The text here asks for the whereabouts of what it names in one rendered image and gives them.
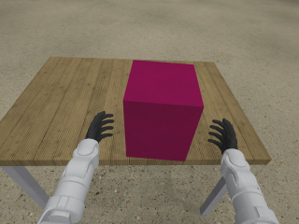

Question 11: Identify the left robot forearm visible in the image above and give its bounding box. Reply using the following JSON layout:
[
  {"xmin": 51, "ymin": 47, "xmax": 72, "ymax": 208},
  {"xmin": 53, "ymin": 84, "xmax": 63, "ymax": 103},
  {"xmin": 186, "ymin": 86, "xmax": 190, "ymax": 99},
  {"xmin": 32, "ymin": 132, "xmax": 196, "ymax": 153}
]
[{"xmin": 36, "ymin": 138, "xmax": 100, "ymax": 224}]

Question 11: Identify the left robot hand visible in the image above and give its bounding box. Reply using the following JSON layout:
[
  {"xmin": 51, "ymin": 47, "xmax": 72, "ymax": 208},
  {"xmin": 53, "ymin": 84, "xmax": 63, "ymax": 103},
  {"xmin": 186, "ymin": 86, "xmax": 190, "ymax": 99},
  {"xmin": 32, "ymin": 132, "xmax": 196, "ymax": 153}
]
[{"xmin": 85, "ymin": 110, "xmax": 115, "ymax": 144}]

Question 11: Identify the right robot hand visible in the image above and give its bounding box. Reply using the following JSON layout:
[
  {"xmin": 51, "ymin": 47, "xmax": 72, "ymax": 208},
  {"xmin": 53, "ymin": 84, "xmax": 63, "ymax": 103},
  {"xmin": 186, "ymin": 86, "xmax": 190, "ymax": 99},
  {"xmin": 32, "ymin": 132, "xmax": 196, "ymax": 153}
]
[{"xmin": 207, "ymin": 118, "xmax": 238, "ymax": 155}]

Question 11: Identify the right robot forearm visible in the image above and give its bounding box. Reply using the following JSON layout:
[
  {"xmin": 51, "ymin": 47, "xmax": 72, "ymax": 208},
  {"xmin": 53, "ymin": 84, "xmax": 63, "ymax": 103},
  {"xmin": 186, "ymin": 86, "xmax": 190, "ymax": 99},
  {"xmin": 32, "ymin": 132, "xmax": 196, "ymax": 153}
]
[{"xmin": 220, "ymin": 148, "xmax": 279, "ymax": 224}]

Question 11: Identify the table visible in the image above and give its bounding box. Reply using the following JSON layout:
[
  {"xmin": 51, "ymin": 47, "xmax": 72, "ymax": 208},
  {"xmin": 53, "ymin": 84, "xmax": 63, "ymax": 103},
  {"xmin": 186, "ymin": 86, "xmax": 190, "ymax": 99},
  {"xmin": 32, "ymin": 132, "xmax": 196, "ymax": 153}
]
[{"xmin": 0, "ymin": 56, "xmax": 272, "ymax": 216}]

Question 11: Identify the carton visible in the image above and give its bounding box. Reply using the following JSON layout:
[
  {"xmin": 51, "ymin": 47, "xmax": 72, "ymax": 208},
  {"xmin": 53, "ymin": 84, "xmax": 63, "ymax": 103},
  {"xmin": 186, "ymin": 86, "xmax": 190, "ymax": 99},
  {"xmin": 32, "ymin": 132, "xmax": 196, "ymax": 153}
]
[{"xmin": 122, "ymin": 60, "xmax": 204, "ymax": 161}]

